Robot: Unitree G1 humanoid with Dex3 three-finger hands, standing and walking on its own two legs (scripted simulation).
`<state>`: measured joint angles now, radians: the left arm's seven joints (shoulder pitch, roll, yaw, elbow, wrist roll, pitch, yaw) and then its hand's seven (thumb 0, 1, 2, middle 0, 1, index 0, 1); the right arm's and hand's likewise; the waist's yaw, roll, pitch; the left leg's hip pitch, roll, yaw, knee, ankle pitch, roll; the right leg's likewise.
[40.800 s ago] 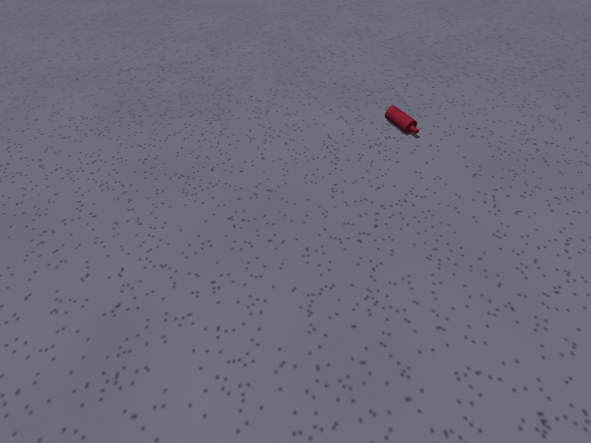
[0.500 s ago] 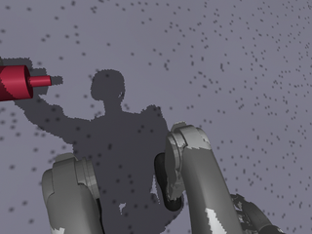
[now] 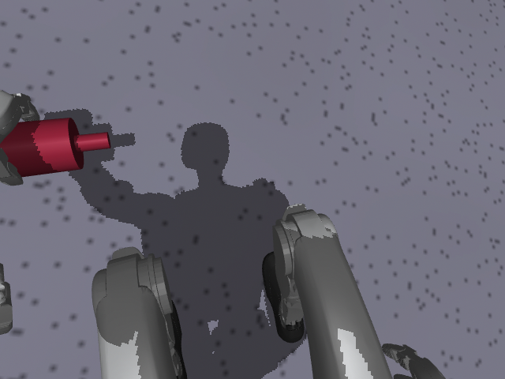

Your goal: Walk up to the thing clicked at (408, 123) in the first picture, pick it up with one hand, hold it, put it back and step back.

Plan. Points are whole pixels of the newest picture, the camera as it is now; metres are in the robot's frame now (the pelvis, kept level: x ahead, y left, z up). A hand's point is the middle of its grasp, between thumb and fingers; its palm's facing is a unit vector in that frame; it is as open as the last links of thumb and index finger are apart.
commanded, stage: lift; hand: left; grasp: from above
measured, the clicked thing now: (29, 149) +0.49 +0.29 -0.19
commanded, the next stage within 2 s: hold in 1.40 s
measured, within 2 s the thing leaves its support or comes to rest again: neither
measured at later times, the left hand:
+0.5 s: hand out of the picture +0.41 +0.29 +0.04, palm faces -0.46 -0.08 -0.88, open 10.9 cm
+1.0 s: hand out of the picture +0.34 +0.23 +0.21, palm faces -0.47 -0.08 -0.88, open 10.9 cm
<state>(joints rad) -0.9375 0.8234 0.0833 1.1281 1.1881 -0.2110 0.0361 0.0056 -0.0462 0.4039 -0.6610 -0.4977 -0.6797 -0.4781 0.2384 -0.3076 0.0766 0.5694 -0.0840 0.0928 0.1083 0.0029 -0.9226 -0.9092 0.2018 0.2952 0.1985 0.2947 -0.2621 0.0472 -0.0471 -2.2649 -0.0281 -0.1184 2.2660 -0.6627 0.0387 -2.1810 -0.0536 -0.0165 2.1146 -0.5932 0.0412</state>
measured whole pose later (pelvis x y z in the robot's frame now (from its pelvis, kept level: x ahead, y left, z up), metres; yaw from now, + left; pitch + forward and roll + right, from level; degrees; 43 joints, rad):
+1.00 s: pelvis +0.03 -0.03 +0.28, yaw +6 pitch +17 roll -2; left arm -0.33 0.47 -0.13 0.80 1.02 -0.15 0.10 0.00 -0.09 0.53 -0.59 -0.60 -0.61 -0.59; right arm 0.22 -0.25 -0.03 0.73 0.03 0.02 -0.05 0.01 -0.90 -0.90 0.20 0.30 0.20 0.29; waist -0.07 0.05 -0.14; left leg -1.05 0.04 -0.03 1.26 -0.50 -0.02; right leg -1.06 -0.03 0.00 1.20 -0.43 0.04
